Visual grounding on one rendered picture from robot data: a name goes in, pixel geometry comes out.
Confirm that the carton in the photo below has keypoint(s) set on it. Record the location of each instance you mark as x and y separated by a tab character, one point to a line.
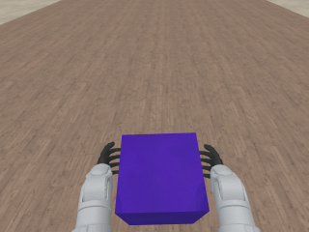
160	179

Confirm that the right robot hand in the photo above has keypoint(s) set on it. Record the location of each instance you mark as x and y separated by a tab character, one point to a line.
214	159

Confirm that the left robot hand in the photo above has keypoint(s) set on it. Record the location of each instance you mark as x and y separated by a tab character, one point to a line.
105	159

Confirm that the left robot forearm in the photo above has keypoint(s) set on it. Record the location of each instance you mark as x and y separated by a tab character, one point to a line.
95	201

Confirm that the right robot forearm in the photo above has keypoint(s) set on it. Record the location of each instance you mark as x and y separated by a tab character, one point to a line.
231	201

